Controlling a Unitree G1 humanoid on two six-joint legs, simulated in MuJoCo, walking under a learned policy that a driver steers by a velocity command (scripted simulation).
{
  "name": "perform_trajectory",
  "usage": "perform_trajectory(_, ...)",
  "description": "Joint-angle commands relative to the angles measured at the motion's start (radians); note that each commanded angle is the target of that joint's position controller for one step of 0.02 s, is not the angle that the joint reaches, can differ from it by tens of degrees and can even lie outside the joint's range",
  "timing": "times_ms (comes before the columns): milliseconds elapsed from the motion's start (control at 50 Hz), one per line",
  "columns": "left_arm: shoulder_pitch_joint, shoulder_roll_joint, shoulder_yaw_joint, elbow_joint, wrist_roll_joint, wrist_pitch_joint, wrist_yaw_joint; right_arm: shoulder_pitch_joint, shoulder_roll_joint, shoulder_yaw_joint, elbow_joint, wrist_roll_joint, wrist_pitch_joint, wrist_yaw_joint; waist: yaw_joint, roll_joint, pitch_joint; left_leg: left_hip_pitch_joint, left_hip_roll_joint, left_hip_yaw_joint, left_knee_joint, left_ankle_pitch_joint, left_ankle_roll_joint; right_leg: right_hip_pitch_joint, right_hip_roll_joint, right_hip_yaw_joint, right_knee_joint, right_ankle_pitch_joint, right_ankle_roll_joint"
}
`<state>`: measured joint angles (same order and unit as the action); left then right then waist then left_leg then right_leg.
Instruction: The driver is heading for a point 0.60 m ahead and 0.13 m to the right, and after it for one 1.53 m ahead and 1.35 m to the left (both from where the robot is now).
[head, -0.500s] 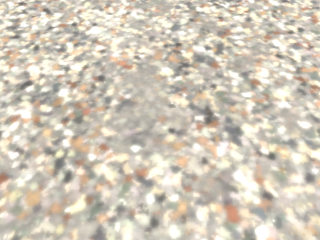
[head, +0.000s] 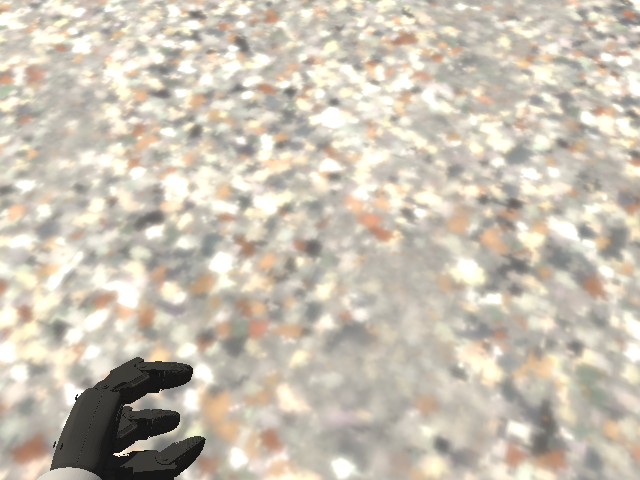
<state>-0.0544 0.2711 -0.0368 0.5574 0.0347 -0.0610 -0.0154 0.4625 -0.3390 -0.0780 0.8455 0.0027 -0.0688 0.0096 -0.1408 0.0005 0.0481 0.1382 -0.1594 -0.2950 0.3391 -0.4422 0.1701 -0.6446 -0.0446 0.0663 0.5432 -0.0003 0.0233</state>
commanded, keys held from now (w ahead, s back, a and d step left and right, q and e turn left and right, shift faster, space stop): w+shift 0.06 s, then w+e+shift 0.38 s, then w+q+shift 0.56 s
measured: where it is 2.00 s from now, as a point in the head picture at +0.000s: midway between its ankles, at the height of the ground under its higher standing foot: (114, 82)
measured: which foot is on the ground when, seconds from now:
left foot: down 0.00-0.04, up 0.06-0.40, down 0.42-0.80, up 0.82-1.00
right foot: up 0.00-0.02, down 0.04-0.44, up 0.46-0.78, down 0.80-1.00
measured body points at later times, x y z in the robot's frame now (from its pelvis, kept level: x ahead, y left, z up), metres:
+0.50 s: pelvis +0.45 +0.01 +0.00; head +0.47 +0.01 +0.45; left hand +0.41 +0.29 -0.13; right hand +0.68 -0.22 -0.06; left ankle +0.51 +0.12 -0.72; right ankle +0.26 -0.13 -0.64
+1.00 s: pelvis +0.91 -0.03 +0.02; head +0.91 -0.03 +0.47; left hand +0.89 +0.26 -0.10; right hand +1.09 -0.28 -0.09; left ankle +0.91 +0.09 -0.62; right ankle +0.86 -0.15 -0.72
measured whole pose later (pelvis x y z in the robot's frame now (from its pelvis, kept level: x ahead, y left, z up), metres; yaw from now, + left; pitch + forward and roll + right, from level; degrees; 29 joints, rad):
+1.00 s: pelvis +0.91 -0.03 +0.02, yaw +12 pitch +1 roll -2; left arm 0.36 0.28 0.04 0.83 0.03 -0.09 -0.01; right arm 0.22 -0.33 -0.06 0.77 -0.02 -0.01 0.05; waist 0.02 0.05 0.00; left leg -0.66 0.06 0.02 1.25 -0.21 0.09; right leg -0.09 -0.01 -0.17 0.42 -0.33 0.00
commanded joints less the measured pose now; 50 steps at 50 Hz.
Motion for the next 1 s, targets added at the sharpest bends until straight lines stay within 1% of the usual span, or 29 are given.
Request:
perform_trajectory(20, 0.474, 0.242, 0.107, 0.067, -0.014, -0.012, 0.045, -0.171, -0.230, -0.052, -0.080, -0.019, -0.026, -0.001, 0.353, 0.059, -0.279, -0.338, 0.138, -0.063, 0.497, 1.040, -0.027, 0.795, 0.041, -0.051, 0.028, -0.148, -0.032)
perform_trajectory(40, 0.665, 0.290, 0.128, 0.112, 0.017, -0.019, 0.065, -0.178, -0.076, -0.014, -0.100, -0.029, -0.038, -0.002, 0.388, -0.101, -0.371, -0.508, 0.071, 0.008, 0.861, 0.473, -0.028, 0.993, -0.163, 0.166, 0.019, -0.485, -0.057)
perform_trajectory(60, 0.542, 0.355, 0.137, 0.095, 0.048, -0.021, 0.052, -0.011, 0.044, 0.028, -0.156, 0.028, -0.036, 0.002, 0.203, -0.457, -0.476, -0.761, -0.020, 0.108, 1.088, -0.039, -0.065, 1.093, -0.422, 0.804, -0.244, -0.671, -0.168)
perform_trajectory(80, 0.413, 0.254, 0.137, 0.082, 0.030, -0.015, 0.034, -0.029, -0.039, 0.034, -0.105, -0.010, -0.022, -0.005, 0.202, -0.271, -0.347, -0.850, 0.071, 0.125, 1.111, 0.082, -0.045, 0.949, -0.357, 0.864, -0.313, -0.881, -0.216)
perform_trajectory(100, 0.356, 0.164, 0.118, 0.086, 0.017, -0.014, 0.024, -0.113, -0.071, 0.026, -0.103, -0.030, -0.013, 0.006, 0.197, -0.119, -0.214, -0.846, 0.115, 0.149, 1.070, 0.164, -0.053, 0.803, -0.303, 0.682, -0.301, -0.790, -0.225)
perform_trajectory(120, 0.364, 0.127, 0.111, 0.119, 0.017, -0.015, 0.016, -0.183, -0.070, 0.028, -0.122, -0.042, -0.011, 0.017, 0.194, -0.021, -0.134, -0.826, 0.134, 0.157, 1.018, 0.177, -0.058, 0.681, -0.255, 0.557, -0.300, -0.627, -0.224)
perform_trajectory(160, 0.436, 0.099, 0.097, 0.201, 0.012, -0.028, 0.012, -0.259, -0.025, 0.045, -0.174, -0.062, -0.003, 0.038, 0.163, -0.055, -0.056, -0.814, 0.154, 0.134, 0.925, 0.132, -0.069, 0.555, -0.180, 0.407, -0.306, -0.466, -0.218)
perform_trajectory(220, 0.483, 0.110, 0.098, 0.250, -0.018, -0.043, 0.007, -0.347, -0.006, 0.071, -0.239, -0.086, 0.001, 0.044, 0.129, -0.080, 0.012, -0.897, 0.224, 0.199, 0.769, 0.120, -0.113, 0.504, -0.158, 0.368, -0.369, -0.334, -0.254)
perform_trajectory(280, 0.435, 0.163, 0.120, 0.232, -0.015, -0.046, 0.009, -0.483, 0.002, 0.103, -0.302, -0.062, -0.014, 0.067, 0.125, -0.066, 0.049, -0.668, 0.225, 0.261, 0.417, 0.302, -0.158, 0.286, -0.087, 0.226, -0.454, -0.234, -0.229)
perform_trajectory(320, 0.452, 0.219, 0.137, 0.236, -0.028, -0.050, -0.004, -0.493, -0.013, 0.101, -0.293, -0.042, -0.015, 0.072, 0.131, -0.074, 0.031, -0.441, 0.176, 0.319, 0.350, 0.381, -0.160, 0.206, -0.102, 0.213, -0.502, -0.100, -0.221)
perform_trajectory(360, 0.487, 0.224, 0.137, 0.250, -0.037, -0.048, -0.012, -0.476, -0.050, 0.085, -0.280, -0.040, -0.014, 0.053, 0.126, -0.058, 0.010, -0.389, 0.168, 0.310, 0.279, 0.392, -0.152, 0.311, -0.118, 0.201, -0.422, 0.059, -0.198)
perform_trajectory(400, 0.524, 0.241, 0.140, 0.272, -0.037, -0.041, -0.013, -0.303, -0.091, 0.055, -0.219, -0.056, -0.021, 0.022, 0.047, -0.010, -0.123, -0.168, 0.115, 0.331, 0.211, 0.299, -0.131, 0.382, -0.055, 0.133, -0.079, 0.355, -0.163)
perform_trajectory(420, 0.509, 0.234, 0.140, 0.266, -0.041, -0.044, -0.014, -0.154, -0.127, 0.035, -0.189, -0.069, -0.028, 0.002, -0.030, -0.003, -0.211, 0.054, 0.194, 0.274, 0.225, 0.239, -0.114, 0.243, -0.005, 0.117, 0.182, 0.267, -0.145)
perform_trajectory(440, 0.492, 0.120, 0.114, 0.235, -0.034, -0.051, -0.008, 0.044, -0.208, 0.007, -0.173, -0.090, -0.032, -0.021, -0.083, 0.151, -0.353, 0.241, 0.480, -0.043, 0.165, -0.147, -0.086, 0.089, 0.057, 0.067, 0.538, -0.235, -0.136)
perform_trajectory(460, 0.563, 0.065, 0.100, 0.192, -0.066, -0.044, -0.006, 0.030, -0.260, -0.004, -0.169, -0.085, -0.018, -0.025, -0.005, 0.310, -0.418, 0.240, 0.635, -0.530, -0.071, -0.401, -0.008, -0.086, 0.114, 0.037, 0.776, -0.457, -0.130)
perform_trajectory(480, 0.497, 0.108, 0.105, 0.198, -0.039, -0.031, -0.003, -0.055, -0.189, -0.001, -0.161, -0.064, -0.013, -0.024, 0.029, 0.202, -0.240, 0.135, 0.574, -0.504, -0.099, -0.414, 0.024, -0.201, 0.054, 0.038, 0.831, -0.370, -0.137)
perform_trajectory(520, 0.365, 0.091, 0.098, 0.181, -0.009, -0.027, -0.018, -0.110, -0.074, 0.018, -0.136, -0.050, -0.022, -0.014, 0.064, 0.073, -0.061, -0.059, 0.455, -0.217, -0.080, -0.074, 0.043, -0.200, 0.006, 0.036, 0.742, -0.296, -0.123)
perform_trajectory(580, 0.305, 0.054, 0.083, 0.134, 0.030, -0.006, -0.035, -0.088, -0.021, 0.029, -0.078, -0.023, -0.039, -0.014, 0.150, 0.123, 0.003, -0.193, 0.381, -0.117, -0.132, 0.139, 0.074, -0.167, -0.052, 0.006, 0.598, -0.360, -0.072)
perform_trajectory(640, 0.125, 0.057, 0.063, 0.035, 0.025, -0.004, -0.052, -0.111, -0.040, 0.015, -0.063, -0.012, -0.051, -0.022, 0.172, 0.081, 0.064, -0.332, 0.340, -0.026, -0.216, 0.225, 0.077, -0.087, -0.076, -0.012, 0.314, -0.229, -0.024)
perform_trajectory(700, 0.145, 0.079, 0.059, 0.057, -0.005, -0.003, -0.066, -0.141, -0.137, -0.017, -0.068, 0.001, -0.054, -0.005, 0.201, 0.074, 0.027, -0.564, 0.313, 0.052, -0.293, 0.378, 0.042, 0.397, 0.022, -0.095, 0.124, -0.002, -0.019)
perform_trajectory(740, 0.225, 0.136, 0.082, 0.093, -0.003, 0.001, -0.042, -0.111, -0.168, -0.024, -0.057, 0.003, -0.053, 0.005, 0.241, 0.024, -0.031, -0.479, 0.309, 0.086, -0.139, 0.614, 0.009, 0.537, 0.042, -0.092, 0.087, -0.044, -0.030)
perform_trajectory(760, 0.352, 0.164, 0.099, 0.136, 0.005, 0.000, -0.023, -0.090, -0.182, -0.027, -0.045, -0.004, -0.049, 0.008, 0.303, -0.022, -0.116, -0.458, 0.263, 0.128, 0.090, 0.743, -0.013, 0.683, 0.068, -0.104, 0.069, -0.120, -0.041)
perform_trajectory(780, 0.507, 0.201, 0.117, 0.165, 0.018, -0.002, 0.001, -0.087, -0.180, -0.026, -0.037, -0.012, -0.048, 0.010, 0.390, -0.022, -0.206, -0.558, 0.210, 0.139, 0.365, 0.711, -0.034, 0.888, 0.022, -0.094, 0.089, -0.189, -0.047)
perform_trajectory(800, 0.653, 0.288, 0.136, 0.179, 0.050, -0.011, 0.026, -0.081, -0.045, 0.006, -0.058, -0.025, -0.047, 0.007, 0.412, -0.205, -0.306, -0.707, 0.128, 0.172, 0.788, 0.180, -0.053, 1.021, -0.223, 0.189, 0.015, -0.574, -0.053)
perform_trajectory(820, 0.603, 0.350, 0.141, 0.152, 0.058, -0.009, 0.027, 0.037, 0.033, 0.025, -0.109, 0.035, -0.040, -0.002, 0.295, -0.396, -0.402, -0.858, 0.072, 0.166, 1.055, -0.058, -0.051, 1.017, -0.457, 0.731, -0.282, -0.830, -0.097)
perform_trajectory(840, 0.458, 0.273, 0.137, 0.136, 0.034, -0.001, 0.027, -0.014, -0.036, 0.017, -0.098, 0.016, -0.022, -0.007, 0.248, -0.249, -0.258, -0.948, 0.145, 0.189, 1.110, 0.065, -0.047, 0.886, -0.418, 0.749, -0.352, -0.952, -0.135)
perform_trajectory(880, 0.335, 0.144, 0.109, 0.134, 0.022, -0.010, 0.019, -0.111, -0.045, 0.015, -0.084, -0.012, 0.004, 0.010, 0.200, -0.076, -0.061, -0.921, 0.232, 0.215, 1.026, 0.181, -0.063, 0.656, -0.321, 0.390, -0.307, -0.582, -0.143)
perform_trajectory(940, 0.358, 0.099, 0.097, 0.194, -0.002, -0.039, 0.013, -0.156, 0.016, 0.023, -0.102, -0.026, 0.048, 0.038, 0.140, -0.109, 0.020, -0.891, 0.281, 0.222, 0.958, 0.191, -0.085, 0.535, -0.263, 0.116, -0.354, -0.287, -0.111)
perform_trajectory(1000, 0.384, 0.060, 0.088, 0.236, -0.014, -0.063, 0.002, -0.295, 0.039, 0.035, -0.174, -0.030, 0.059, 0.058, 0.125, -0.091, 0.057, -0.956, 0.287, 0.262, 0.878, 0.308, -0.077, 0.549, -0.230, -0.095, -0.388, 0.029, -0.098)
